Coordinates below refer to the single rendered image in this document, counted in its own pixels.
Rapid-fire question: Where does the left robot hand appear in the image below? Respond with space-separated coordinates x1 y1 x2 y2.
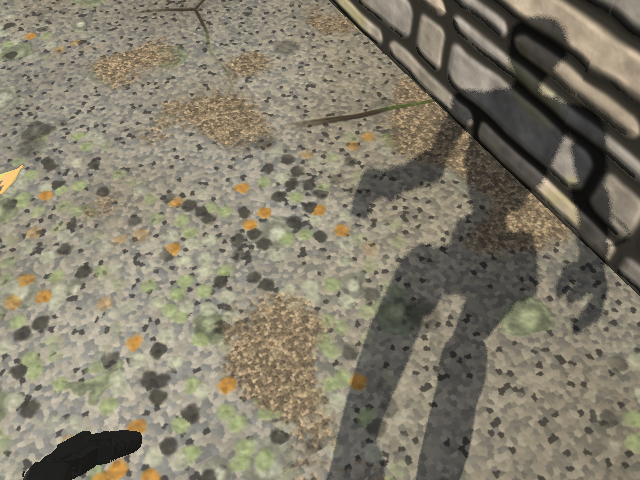
22 430 142 480

